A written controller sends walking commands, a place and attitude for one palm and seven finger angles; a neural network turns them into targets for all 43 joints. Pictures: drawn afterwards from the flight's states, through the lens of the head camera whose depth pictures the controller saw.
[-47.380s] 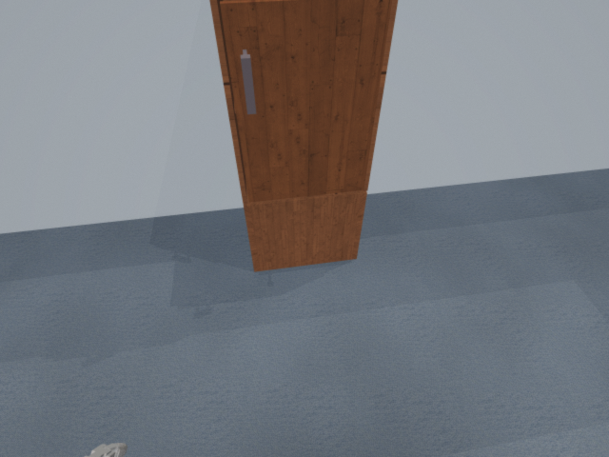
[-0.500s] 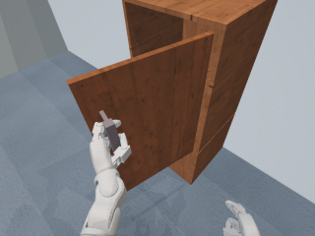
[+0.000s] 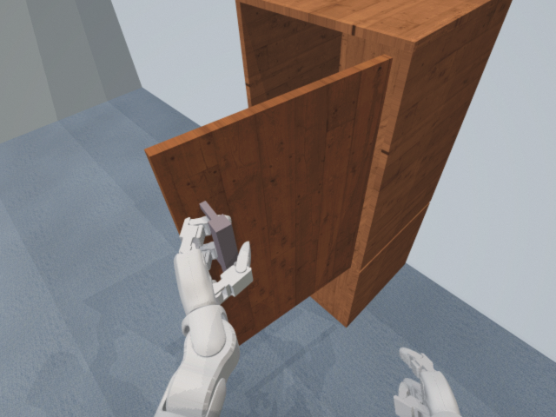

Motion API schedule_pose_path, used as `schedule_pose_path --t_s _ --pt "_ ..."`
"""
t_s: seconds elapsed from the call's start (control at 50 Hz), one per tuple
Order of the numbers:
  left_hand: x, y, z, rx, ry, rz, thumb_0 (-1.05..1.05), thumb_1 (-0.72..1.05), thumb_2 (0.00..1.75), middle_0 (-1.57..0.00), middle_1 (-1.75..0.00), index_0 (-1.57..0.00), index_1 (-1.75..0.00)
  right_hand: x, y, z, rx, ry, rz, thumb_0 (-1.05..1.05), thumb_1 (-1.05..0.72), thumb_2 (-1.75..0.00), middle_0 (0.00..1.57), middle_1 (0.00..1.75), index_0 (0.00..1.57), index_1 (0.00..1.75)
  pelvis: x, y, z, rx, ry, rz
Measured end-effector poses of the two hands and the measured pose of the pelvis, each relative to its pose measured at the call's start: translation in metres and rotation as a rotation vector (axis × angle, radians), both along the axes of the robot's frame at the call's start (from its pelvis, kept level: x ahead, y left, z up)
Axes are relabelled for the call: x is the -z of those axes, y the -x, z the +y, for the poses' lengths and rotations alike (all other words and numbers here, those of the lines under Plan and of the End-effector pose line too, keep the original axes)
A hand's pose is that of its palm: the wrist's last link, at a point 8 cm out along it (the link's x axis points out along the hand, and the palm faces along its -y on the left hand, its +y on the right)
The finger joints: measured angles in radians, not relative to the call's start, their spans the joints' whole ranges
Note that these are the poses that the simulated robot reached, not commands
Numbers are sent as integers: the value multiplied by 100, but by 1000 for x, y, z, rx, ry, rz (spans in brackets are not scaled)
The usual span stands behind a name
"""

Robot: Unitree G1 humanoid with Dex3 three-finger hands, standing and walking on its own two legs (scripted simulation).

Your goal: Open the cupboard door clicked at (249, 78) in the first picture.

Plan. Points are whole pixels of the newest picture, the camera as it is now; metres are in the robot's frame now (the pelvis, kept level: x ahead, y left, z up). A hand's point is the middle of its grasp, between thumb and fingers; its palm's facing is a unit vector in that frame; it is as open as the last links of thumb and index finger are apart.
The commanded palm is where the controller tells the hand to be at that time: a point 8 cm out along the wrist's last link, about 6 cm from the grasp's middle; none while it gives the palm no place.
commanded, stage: open thumb and fingers to let go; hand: left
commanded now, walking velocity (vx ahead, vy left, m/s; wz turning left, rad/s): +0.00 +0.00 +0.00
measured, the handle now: (221, 245) +0.34 +0.11 +0.08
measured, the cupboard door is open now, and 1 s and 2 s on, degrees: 82 84 84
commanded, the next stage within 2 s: slide the hand sideways off the handle in 0.58 s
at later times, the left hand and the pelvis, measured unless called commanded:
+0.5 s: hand (240, 267) +0.30 +0.08 +0.09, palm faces +0.32 -0.95 -0.03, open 14.8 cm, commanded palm +0.25 +0.11 +0.08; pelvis -0.02 +0.02 +0.00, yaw -1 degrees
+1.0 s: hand (238, 290) +0.26 +0.07 +0.09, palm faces -0.13 -0.99 +0.00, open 16.3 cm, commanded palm +0.24 +0.12 +0.08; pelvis -0.03 +0.03 +0.00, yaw +0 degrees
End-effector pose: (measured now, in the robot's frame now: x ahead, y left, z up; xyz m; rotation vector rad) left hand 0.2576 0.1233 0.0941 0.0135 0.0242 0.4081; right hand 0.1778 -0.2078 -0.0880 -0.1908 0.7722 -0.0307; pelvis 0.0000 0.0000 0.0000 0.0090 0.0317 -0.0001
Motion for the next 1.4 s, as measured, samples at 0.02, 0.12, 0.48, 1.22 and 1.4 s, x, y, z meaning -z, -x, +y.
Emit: schedule_pose_path --t_s 0.02,0.12,0.48,1.22,1.4 --pt "-1 1 1 0 -2 -6 2 43 70 -36 -130 -37 -131 0 0 2 -2 -2 -2 1 -90 -90 20 30 20 30 0 1 1 0 0 0" --pt "0 5 3 32 2 -15 1 18 59 -35 -127 -35 -128 0 6 8 -7 1 -3 1 -90 -90 20 30 20 30 1 5 6 -4 3 -8" --pt "0 -1 -1 76 -14 -4 -1 -47 32 -26 -89 -26 -90 5 31 23 16 -10 35 1 -90 -90 20 30 20 30 4 15 24 15 9 -13" --pt "6 23 9 508 -5 -22 -1 -50 30 -17 -32 -16 -31 -9 36 20 15 -31 -92 1 -90 -90 20 30 20 30 3 19 20 39 -6 -24" --pt "6 42 31 459 6 -12 -2 -50 30 -19 -32 -19 -32 -15 19 9 18 -16 -127 1 -90 -90 20 30 20 30 2 7 16 37 -1 -11"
